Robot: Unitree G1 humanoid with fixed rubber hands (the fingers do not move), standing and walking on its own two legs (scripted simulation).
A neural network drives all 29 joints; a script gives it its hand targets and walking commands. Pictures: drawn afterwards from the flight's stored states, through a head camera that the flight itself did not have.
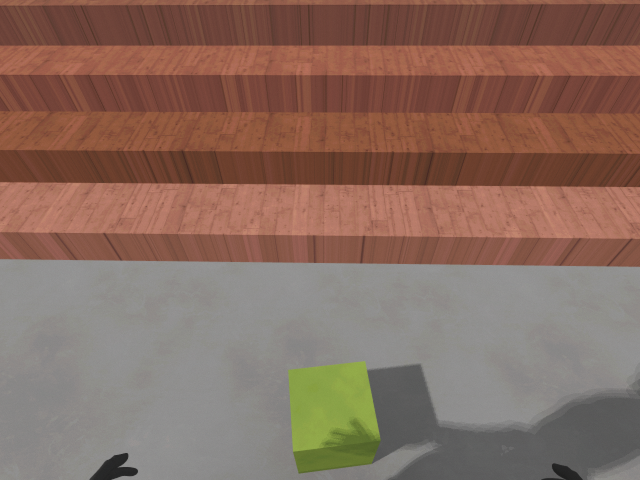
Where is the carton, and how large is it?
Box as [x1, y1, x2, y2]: [288, 361, 380, 473]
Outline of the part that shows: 364,361 288,370 293,453 299,473 371,463 380,439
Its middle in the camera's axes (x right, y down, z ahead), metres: +0.03 +0.49 +1.07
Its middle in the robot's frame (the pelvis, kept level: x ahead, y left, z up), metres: +0.39 +0.00 -0.66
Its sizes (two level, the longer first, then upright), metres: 0.210 0.200 0.250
